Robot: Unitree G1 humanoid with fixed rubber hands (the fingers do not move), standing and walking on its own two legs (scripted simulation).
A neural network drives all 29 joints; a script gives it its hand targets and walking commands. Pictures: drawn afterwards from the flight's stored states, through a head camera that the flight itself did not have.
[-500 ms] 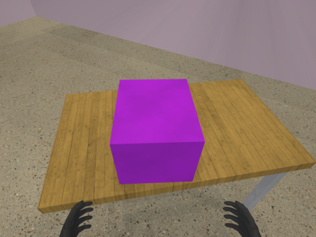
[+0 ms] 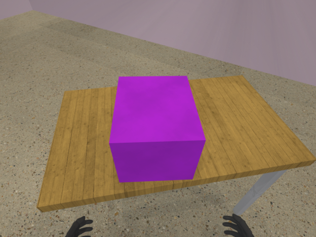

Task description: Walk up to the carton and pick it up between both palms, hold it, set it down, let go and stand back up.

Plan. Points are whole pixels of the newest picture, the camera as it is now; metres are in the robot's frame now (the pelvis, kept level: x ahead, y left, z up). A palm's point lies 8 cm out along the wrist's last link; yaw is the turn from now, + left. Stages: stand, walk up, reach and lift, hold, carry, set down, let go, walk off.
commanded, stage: let go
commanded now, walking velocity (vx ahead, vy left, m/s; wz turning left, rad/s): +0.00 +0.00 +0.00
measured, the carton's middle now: (154, 126) +0.48 +0.03 +0.00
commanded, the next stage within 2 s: stand in 0.50 s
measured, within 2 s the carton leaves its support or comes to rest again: neither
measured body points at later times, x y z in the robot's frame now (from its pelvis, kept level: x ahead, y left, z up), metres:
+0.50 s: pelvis -0.01 -0.01 +0.00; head -0.01 +0.00 +0.45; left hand +0.17 +0.22 -0.09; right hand +0.15 -0.24 -0.09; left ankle -0.01 +0.11 -0.75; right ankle -0.02 -0.09 -0.75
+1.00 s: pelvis +0.00 +0.00 +0.00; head -0.01 +0.00 +0.45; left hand +0.01 +0.24 -0.15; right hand -0.01 -0.23 -0.16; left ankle -0.01 +0.11 -0.75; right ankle -0.02 -0.09 -0.75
